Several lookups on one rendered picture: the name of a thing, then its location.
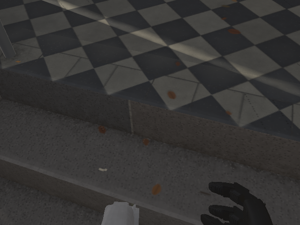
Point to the right robot hand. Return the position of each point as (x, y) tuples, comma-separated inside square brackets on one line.
[(254, 210)]

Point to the left robot thigh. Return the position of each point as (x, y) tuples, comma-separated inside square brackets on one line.
[(121, 213)]

